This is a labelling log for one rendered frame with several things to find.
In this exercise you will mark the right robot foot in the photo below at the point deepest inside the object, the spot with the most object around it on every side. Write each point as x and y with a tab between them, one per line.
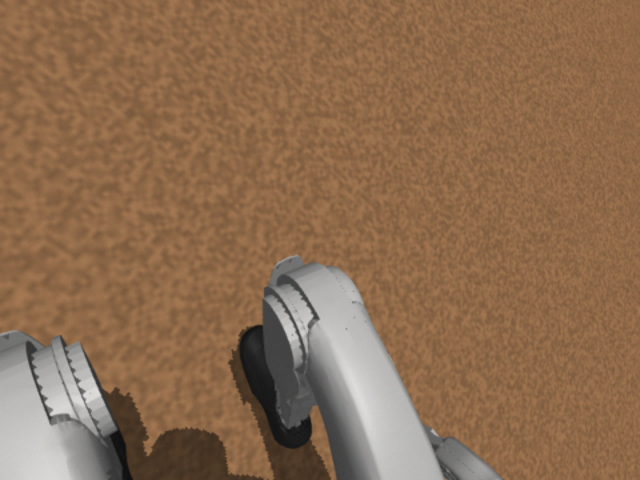
262	386

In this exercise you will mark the left robot foot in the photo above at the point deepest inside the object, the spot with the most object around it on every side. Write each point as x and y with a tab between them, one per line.
120	447

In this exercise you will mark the right robot hand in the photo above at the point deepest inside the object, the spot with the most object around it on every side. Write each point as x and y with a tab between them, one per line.
457	461

